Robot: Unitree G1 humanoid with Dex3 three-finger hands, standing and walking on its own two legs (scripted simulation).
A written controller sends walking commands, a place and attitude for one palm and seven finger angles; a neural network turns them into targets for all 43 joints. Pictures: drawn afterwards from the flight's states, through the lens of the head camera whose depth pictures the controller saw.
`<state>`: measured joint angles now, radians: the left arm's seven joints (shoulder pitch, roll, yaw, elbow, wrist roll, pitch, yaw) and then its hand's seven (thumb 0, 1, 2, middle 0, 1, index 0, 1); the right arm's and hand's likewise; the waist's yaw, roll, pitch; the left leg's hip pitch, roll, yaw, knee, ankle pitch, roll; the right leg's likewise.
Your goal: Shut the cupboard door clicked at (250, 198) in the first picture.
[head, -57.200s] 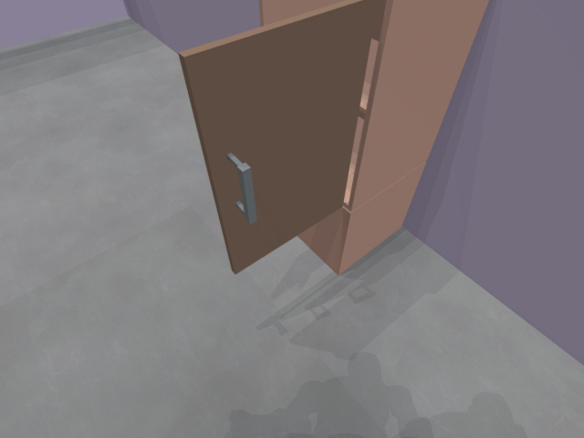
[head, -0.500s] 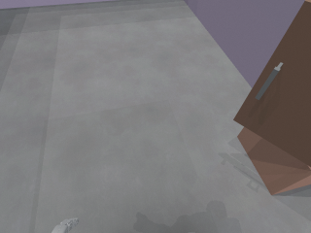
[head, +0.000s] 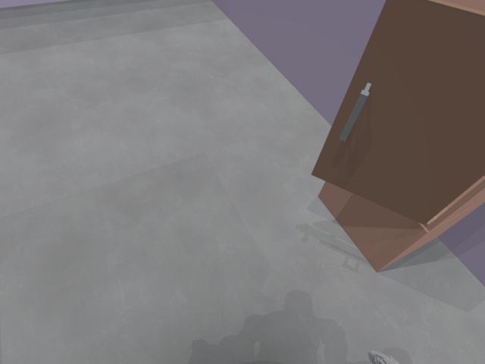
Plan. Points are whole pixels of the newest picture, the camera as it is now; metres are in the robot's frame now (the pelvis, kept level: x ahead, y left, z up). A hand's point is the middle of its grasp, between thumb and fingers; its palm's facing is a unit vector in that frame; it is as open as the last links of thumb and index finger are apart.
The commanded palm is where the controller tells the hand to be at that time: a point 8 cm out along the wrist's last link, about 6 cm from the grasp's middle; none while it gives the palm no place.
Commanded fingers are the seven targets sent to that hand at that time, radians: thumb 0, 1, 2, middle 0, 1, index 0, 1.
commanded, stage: turn to face it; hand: left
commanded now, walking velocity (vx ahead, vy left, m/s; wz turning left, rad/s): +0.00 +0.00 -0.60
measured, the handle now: (355, 113) +0.72 -0.24 -0.01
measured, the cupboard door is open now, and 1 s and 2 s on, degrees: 35 35 35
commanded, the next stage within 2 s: take the last steps up to it in 0.54 s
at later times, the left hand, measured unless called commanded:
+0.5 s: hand (167, 338) +0.18 +0.15 -0.15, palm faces -0.29 -0.92 -0.27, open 7.4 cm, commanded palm none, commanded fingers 0.00 0.90 0.90 -0.20 -0.30 -0.20 -0.30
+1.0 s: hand (170, 334) +0.18 +0.14 -0.16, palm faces -0.38 -0.92 -0.14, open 7.4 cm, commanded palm none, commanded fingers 0.00 0.90 0.90 -0.20 -0.30 -0.20 -0.30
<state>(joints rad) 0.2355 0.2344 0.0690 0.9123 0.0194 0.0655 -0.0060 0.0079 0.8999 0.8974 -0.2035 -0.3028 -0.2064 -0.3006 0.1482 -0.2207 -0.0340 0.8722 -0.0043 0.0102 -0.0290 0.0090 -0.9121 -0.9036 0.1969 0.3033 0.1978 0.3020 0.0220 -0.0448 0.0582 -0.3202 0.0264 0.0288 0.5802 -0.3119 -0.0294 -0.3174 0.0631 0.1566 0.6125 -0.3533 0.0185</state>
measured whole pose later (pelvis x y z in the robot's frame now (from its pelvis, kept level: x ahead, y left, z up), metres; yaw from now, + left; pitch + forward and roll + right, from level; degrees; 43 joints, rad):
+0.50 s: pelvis +0.00 -0.01 +0.00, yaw -16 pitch +0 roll -1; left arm 0.13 0.21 0.05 0.89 0.03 0.03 -0.01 0.01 0.91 0.90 -0.20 -0.30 -0.20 -0.30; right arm 0.28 -0.26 -0.05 0.98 -0.01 0.05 -0.03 0.01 -0.91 -0.90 0.20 0.30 0.20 0.30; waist -0.04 0.06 0.07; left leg -0.34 0.12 0.14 0.87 -0.52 -0.04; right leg -0.26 0.00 -0.06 0.59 -0.33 -0.01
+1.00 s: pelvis +0.07 -0.02 +0.02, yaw -23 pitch +1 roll -2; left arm 0.24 0.24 0.08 0.99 0.04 0.05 -0.04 0.01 0.91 0.90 -0.20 -0.30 -0.20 -0.30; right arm 0.40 -0.14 0.00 1.00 -0.03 -0.05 -0.04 0.01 -0.91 -0.90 0.20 0.30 0.20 0.30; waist -0.02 -0.05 0.01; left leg -0.13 0.08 0.11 0.39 -0.28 0.00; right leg -0.53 -0.01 0.00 1.10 -0.27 0.01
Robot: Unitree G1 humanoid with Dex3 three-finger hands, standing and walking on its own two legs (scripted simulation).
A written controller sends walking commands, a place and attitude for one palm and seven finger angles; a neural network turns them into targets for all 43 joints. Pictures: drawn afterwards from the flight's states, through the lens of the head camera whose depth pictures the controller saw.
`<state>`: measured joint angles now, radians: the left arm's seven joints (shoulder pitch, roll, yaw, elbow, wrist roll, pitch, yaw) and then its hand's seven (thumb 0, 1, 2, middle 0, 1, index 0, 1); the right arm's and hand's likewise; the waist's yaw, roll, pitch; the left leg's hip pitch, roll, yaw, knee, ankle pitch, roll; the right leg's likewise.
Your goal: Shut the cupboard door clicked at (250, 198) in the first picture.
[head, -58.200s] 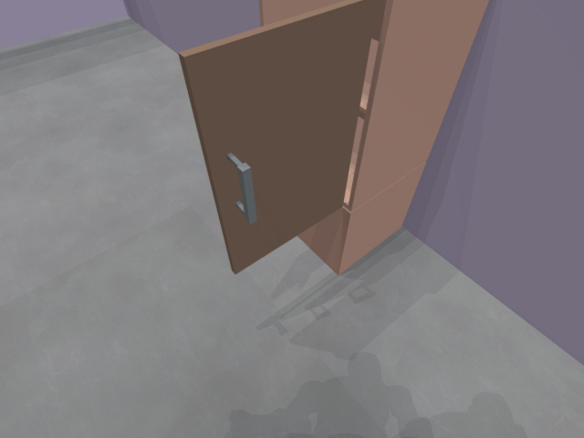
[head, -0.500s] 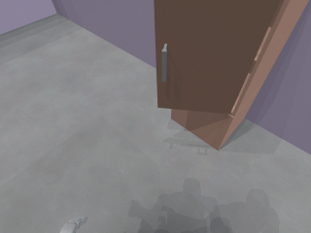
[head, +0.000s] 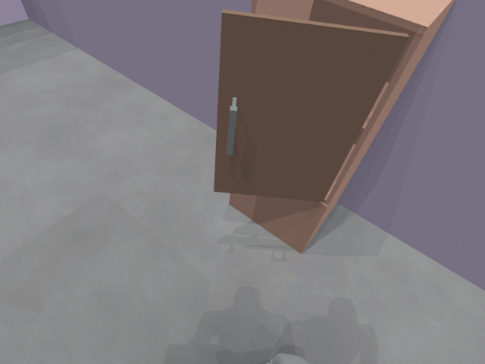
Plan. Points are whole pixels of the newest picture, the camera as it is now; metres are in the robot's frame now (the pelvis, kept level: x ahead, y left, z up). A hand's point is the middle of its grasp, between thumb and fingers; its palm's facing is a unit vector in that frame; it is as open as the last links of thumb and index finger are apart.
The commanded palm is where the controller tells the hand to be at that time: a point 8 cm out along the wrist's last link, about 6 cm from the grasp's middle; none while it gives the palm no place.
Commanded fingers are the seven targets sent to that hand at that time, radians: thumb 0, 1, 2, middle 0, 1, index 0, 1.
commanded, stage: take the last steps up to it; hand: left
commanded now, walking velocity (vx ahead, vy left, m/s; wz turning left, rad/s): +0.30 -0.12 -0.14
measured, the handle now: (231, 127) +0.68 +0.05 -0.03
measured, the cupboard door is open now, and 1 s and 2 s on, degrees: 35 35 35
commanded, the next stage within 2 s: come to a stop and stand still in 0.42 s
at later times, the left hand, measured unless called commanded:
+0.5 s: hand (191, 331) +0.22 +0.10 -0.18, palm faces -0.01 -0.98 -0.19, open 7.2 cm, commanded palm none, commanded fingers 0.00 0.90 0.90 -0.20 -0.30 -0.20 -0.30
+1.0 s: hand (194, 314) +0.25 +0.09 -0.18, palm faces -0.01 -0.94 -0.34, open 7.4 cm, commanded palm none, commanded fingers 0.00 0.90 0.90 -0.20 -0.30 -0.20 -0.30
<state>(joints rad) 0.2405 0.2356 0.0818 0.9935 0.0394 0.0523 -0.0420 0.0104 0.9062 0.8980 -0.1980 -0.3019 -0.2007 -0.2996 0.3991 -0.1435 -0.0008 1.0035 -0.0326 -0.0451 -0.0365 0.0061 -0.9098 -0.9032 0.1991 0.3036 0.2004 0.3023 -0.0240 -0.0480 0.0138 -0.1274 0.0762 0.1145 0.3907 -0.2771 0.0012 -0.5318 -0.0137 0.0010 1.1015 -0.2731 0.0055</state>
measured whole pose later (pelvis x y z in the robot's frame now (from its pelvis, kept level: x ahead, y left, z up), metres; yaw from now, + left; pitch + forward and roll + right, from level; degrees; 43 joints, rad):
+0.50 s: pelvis +0.16 -0.08 -0.01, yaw -1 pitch +1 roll -2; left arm 0.22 0.17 0.05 1.05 0.03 -0.04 0.02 -0.01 0.94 0.90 -0.20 -0.30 -0.20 -0.30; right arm 0.25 -0.16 -0.04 1.03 -0.02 -0.02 -0.01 0.01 -0.92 -0.90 0.19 0.30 0.19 0.30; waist -0.03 0.01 0.04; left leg -0.45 0.09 0.09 0.89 -0.36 -0.02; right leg -0.19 0.01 -0.15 0.40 -0.24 -0.04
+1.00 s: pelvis +0.20 -0.12 -0.02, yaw -2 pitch -1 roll +1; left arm 0.22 0.22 0.06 0.99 0.04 0.03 0.04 0.01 0.91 0.90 -0.20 -0.30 -0.20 -0.30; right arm 0.13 -0.21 -0.06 1.02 0.00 0.06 -0.04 0.00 -0.92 -0.90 0.20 0.30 0.20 0.30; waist 0.01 0.04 0.11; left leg -0.34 0.05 0.08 0.67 -0.38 -0.01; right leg -0.26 -0.02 -0.02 0.60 -0.32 -0.01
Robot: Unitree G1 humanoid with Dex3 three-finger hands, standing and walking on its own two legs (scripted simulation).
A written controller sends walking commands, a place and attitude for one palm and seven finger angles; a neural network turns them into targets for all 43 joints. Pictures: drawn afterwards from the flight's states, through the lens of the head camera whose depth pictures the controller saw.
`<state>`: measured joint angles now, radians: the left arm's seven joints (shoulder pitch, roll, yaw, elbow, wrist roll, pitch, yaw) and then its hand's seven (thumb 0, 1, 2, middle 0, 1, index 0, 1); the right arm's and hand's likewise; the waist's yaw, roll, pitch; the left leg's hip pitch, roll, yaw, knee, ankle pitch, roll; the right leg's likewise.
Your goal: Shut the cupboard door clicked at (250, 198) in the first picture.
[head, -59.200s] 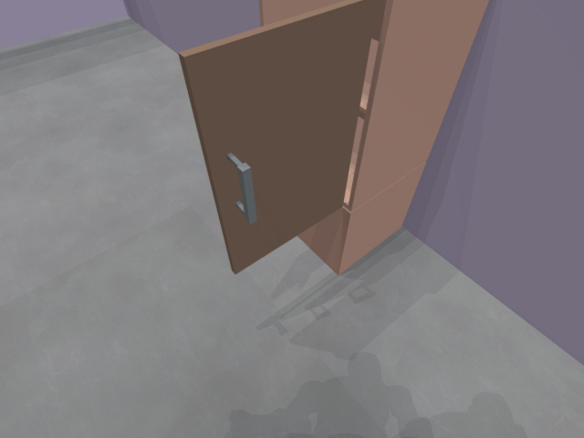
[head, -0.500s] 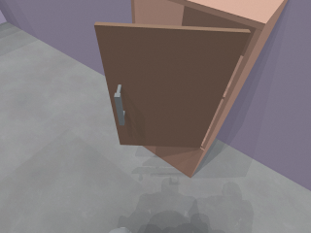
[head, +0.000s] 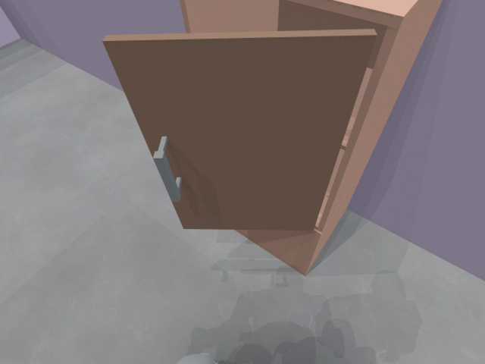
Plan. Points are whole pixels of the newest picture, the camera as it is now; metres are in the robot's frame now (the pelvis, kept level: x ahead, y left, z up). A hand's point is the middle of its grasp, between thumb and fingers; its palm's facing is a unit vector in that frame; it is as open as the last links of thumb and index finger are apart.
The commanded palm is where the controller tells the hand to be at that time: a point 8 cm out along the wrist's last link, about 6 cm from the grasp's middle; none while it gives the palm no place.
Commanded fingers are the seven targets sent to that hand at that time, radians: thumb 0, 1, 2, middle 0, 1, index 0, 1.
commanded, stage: come to a stop and stand still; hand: left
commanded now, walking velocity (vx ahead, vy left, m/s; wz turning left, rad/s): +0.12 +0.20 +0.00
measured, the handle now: (170, 171) +0.47 +0.20 -0.01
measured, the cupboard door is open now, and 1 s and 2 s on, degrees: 35 35 35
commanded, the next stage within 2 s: look again from close up in 1.04 s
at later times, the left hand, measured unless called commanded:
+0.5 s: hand out of the picture -0.01 +0.22 -0.17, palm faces +0.08 -0.98 -0.20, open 7.4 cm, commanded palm none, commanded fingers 0.00 0.90 0.90 -0.20 -0.30 -0.20 -0.30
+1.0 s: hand out of the picture -0.02 +0.21 -0.17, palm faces +0.03 -0.99 -0.15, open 7.4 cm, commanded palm none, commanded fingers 0.00 0.90 0.90 -0.20 -0.30 -0.20 -0.30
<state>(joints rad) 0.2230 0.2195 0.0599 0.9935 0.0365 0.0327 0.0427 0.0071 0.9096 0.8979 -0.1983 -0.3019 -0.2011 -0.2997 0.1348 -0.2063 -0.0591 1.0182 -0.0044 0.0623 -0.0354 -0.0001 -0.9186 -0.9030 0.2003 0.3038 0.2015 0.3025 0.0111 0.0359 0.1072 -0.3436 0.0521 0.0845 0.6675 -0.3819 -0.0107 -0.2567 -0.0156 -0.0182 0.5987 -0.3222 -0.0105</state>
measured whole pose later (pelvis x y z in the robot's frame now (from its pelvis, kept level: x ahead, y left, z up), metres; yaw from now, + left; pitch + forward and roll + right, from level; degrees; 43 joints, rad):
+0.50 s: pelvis -0.02 +0.03 +0.01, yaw +1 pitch -2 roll +0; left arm 0.25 0.20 0.04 1.07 0.02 0.04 0.03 0.01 0.91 0.90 -0.20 -0.30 -0.20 -0.30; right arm 0.24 -0.15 0.00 1.08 -0.01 0.02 -0.02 0.01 -0.91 -0.90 0.20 0.30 0.20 0.30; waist 0.04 -0.05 0.03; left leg -0.14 0.01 0.02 0.45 -0.28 0.00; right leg -0.20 -0.04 -0.02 0.45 -0.22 0.02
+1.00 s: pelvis -0.01 +0.05 +0.02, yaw +0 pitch -2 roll +0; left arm 0.28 0.15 0.01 1.15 0.02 0.01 0.04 0.01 0.91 0.90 -0.20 -0.30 -0.20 -0.30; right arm 0.31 -0.11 0.01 1.13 0.00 -0.02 -0.05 0.01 -0.91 -0.90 0.20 0.30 0.20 0.30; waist 0.01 -0.04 0.05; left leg -0.08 -0.02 0.05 0.39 -0.28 0.03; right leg -0.15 -0.06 0.01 0.39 -0.21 0.05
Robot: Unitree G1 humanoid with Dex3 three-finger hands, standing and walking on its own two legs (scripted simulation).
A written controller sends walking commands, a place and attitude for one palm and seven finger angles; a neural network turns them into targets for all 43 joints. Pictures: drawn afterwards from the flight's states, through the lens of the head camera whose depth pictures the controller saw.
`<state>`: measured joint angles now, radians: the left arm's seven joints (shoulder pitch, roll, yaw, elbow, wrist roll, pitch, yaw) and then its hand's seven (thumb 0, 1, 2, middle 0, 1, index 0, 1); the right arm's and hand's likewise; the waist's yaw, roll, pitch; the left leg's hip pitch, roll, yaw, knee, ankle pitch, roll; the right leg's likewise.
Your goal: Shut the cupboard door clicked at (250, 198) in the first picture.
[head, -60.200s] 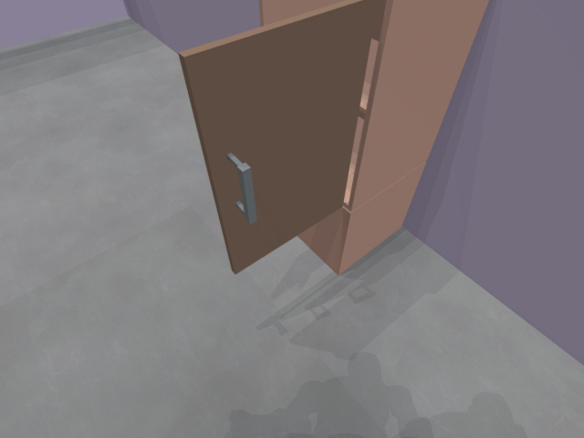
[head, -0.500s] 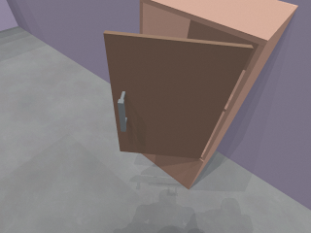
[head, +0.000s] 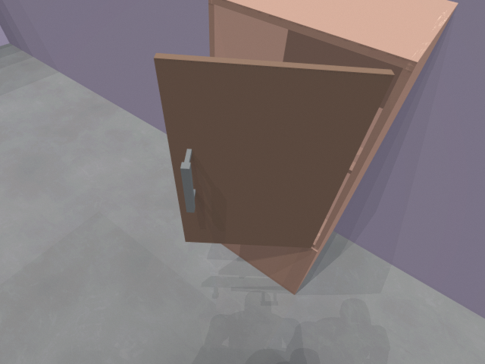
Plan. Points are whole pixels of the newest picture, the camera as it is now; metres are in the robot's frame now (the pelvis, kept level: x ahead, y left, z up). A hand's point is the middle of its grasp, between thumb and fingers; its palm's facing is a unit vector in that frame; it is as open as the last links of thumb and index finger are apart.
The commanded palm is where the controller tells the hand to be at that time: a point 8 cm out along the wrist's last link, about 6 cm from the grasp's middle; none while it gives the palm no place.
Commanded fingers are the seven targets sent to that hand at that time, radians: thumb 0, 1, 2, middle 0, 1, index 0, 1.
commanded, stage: come to a stop and stand still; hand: left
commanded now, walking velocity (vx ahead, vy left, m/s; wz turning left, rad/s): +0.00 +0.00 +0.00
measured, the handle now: (189, 182) +0.48 +0.15 -0.03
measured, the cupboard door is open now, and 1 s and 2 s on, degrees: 35 35 35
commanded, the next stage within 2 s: look again from close up in 0.04 s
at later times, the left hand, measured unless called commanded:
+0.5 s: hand out of the picture +0.00 +0.16 -0.17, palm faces +0.02 -0.96 -0.26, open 7.4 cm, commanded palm none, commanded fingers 0.00 0.90 0.90 -0.20 -0.30 -0.20 -0.30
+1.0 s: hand (166, 314) +0.19 +0.13 -0.01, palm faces +0.17 -0.98 +0.00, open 6.9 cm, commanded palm +0.09 +0.19 -0.07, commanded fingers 0.00 0.90 0.90 -0.44 -0.56 -0.44 -0.56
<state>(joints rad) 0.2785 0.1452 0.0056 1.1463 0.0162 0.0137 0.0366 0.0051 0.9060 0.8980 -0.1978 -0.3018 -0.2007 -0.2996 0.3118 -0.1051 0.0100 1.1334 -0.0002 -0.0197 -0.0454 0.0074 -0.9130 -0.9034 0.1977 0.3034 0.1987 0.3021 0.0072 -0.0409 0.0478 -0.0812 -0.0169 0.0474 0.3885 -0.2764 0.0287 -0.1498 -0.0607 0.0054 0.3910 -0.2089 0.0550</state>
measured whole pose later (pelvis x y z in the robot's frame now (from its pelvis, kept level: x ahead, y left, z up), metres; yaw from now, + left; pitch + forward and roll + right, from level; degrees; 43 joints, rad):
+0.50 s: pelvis +0.00 -0.02 -0.01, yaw +0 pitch -1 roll +1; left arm 0.28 0.15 -0.01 1.11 0.02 -0.01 0.03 0.01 0.91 0.90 -0.20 -0.30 -0.20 -0.30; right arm 0.30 -0.18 0.01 1.06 -0.01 -0.03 -0.03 0.02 -0.93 -0.90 0.20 0.30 0.20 0.30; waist 0.00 0.06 0.03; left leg -0.14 -0.01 0.04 0.47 -0.32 0.00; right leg -0.24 -0.05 0.00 0.54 -0.29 0.02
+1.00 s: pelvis -0.03 -0.05 -0.04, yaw +3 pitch +6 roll +2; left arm 0.29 0.14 0.13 0.24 -0.21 -0.45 -0.11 0.01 0.91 0.90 -0.28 -0.39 -0.28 -0.39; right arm 0.21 -0.25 -0.06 0.72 0.01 -0.32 -0.04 0.01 -0.91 -0.90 0.20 0.30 0.20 0.30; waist -0.03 -0.01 -0.10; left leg -0.49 0.02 0.01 0.79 -0.40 -0.04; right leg -0.57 -0.05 -0.04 0.83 -0.37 -0.01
